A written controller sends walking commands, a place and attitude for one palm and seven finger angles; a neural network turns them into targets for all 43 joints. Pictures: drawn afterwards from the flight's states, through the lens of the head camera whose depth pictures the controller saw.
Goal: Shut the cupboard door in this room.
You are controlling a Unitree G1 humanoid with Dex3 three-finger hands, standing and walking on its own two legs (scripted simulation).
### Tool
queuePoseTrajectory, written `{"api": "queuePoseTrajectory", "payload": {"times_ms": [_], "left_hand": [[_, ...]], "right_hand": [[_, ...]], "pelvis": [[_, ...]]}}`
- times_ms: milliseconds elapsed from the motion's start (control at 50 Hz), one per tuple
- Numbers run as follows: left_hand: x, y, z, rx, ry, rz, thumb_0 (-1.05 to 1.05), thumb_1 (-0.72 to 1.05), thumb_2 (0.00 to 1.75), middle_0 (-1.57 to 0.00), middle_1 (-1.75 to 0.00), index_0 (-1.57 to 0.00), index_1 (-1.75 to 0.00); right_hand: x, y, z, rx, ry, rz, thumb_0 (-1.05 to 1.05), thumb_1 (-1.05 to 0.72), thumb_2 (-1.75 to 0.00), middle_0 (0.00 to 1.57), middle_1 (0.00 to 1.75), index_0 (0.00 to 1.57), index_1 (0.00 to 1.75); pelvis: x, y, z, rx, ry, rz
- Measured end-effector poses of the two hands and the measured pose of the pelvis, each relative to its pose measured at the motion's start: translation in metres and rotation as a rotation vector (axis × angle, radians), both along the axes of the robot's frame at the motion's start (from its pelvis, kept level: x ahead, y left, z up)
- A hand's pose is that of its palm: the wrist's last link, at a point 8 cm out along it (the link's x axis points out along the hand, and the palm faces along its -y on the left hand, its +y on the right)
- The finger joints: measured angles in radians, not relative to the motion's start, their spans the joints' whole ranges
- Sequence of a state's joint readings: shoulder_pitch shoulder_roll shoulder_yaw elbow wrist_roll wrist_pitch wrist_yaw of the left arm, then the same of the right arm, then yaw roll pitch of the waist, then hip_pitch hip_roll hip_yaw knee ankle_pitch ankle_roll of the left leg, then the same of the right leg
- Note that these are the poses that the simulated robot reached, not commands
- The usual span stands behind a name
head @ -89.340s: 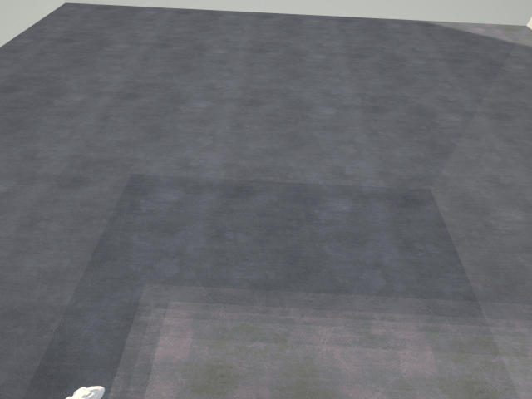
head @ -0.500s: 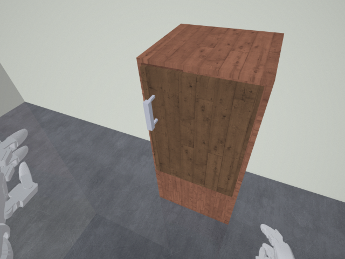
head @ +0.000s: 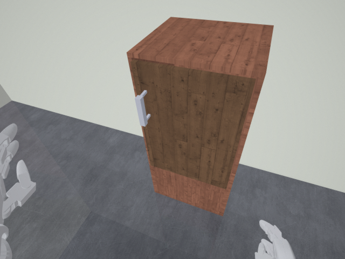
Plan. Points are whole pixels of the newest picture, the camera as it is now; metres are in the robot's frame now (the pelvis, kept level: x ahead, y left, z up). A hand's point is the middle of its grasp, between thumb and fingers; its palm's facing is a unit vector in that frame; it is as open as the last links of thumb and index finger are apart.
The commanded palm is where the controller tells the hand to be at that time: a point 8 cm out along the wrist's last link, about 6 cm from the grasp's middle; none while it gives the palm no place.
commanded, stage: step back with the hand held close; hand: left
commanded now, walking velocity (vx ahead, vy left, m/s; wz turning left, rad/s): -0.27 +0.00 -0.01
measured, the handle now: (144, 108) +0.63 +0.18 -0.01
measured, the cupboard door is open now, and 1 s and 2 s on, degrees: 0 0 0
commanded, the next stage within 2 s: stop stepping back and stand still in 1.42 s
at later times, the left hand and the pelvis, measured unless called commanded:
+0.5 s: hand (8, 216) +0.14 +0.28 +0.15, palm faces +0.45 -0.76 -0.47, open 7.4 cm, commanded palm +0.08 +0.31 +0.17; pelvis -0.06 +0.01 -0.01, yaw +0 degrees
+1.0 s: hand out of the picture +0.10 +0.29 +0.16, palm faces +0.47 -0.72 -0.51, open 7.4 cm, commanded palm +0.03 +0.31 +0.17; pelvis -0.10 +0.01 -0.02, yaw +2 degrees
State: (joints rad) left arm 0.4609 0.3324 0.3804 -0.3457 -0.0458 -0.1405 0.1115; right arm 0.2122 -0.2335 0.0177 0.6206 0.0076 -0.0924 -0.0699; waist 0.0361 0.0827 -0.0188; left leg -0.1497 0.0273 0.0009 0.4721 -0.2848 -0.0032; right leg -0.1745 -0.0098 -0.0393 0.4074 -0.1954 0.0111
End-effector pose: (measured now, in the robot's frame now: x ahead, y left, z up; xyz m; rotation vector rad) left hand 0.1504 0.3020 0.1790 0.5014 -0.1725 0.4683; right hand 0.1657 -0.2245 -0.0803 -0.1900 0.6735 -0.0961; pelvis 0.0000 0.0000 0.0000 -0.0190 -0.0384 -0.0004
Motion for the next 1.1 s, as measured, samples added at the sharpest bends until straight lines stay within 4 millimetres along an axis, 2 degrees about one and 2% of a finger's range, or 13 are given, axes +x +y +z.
{"api": "queuePoseTrajectory", "payload": {"times_ms": [180,420,600,760,880,1000,1100], "left_hand": [[-0.003,0.006,-0.002,0.058,0.052,-0.057,0.01,0.88,0.90,-0.21,-0.30,-0.21,-0.30],[-0.037,0.016,-0.006,0.072,-0.002,-0.050,0.01,0.88,0.90,-0.21,-0.30,-0.21,-0.30],[-0.062,0.014,-0.006,0.102,-0.089,-0.032,0.01,0.88,0.90,-0.21,-0.30,-0.21,-0.30],[-0.072,0.003,-0.001,0.083,-0.155,-0.059,0.01,0.88,0.90,-0.21,-0.30,-0.21,-0.30],[-0.076,0.011,-0.001,0.116,-0.125,-0.095,0.01,0.88,0.90,-0.21,-0.30,-0.21,-0.30],[-0.097,0.021,-0.002,0.177,-0.102,-0.060,0.01,0.88,0.90,-0.21,-0.30,-0.21,-0.30],[-0.118,0.012,-0.006,0.130,-0.118,-0.067,0.01,0.88,0.90,-0.21,-0.30,-0.21,-0.30]], "right_hand": [[-0.021,-0.013,-0.002,-0.049,0.066,-0.086,0.01,-0.91,-0.90,0.20,0.30,0.20,0.30],[-0.057,-0.003,0.001,-0.062,0.053,-0.086,0.01,-0.90,-0.90,0.20,0.30,0.20,0.30],[-0.086,-0.002,-0.007,-0.074,0.049,-0.053,0.01,-0.90,-0.90,0.21,0.30,0.21,0.30],[-0.107,-0.011,-0.012,-0.080,0.079,-0.052,0.01,-0.90,-0.89,0.21,0.30,0.21,0.30],[-0.125,-0.012,-0.006,-0.103,0.098,-0.093,0.01,-0.90,-0.89,0.21,0.30,0.21,0.30],[-0.128,-0.009,-0.006,-0.109,0.074,-0.065,0.01,-0.90,-0.90,0.21,0.30,0.21,0.30],[-0.124,-0.006,-0.007,-0.106,0.050,-0.017,0.01,-0.90,-0.90,0.21,0.30,0.21,0.30]], "pelvis": [[-0.012,0.011,-0.002,0.014,0.041,-0.008],[-0.046,0.015,-0.009,0.008,0.041,-0.009],[-0.067,0.009,-0.018,0.004,0.029,0.003],[-0.080,0.006,-0.020,0.002,0.039,0.003],[-0.092,0.012,-0.017,-0.013,0.052,0.007],[-0.100,0.008,-0.020,-0.024,0.060,0.035],[-0.117,0.006,-0.022,-0.023,0.051,0.031]]}}
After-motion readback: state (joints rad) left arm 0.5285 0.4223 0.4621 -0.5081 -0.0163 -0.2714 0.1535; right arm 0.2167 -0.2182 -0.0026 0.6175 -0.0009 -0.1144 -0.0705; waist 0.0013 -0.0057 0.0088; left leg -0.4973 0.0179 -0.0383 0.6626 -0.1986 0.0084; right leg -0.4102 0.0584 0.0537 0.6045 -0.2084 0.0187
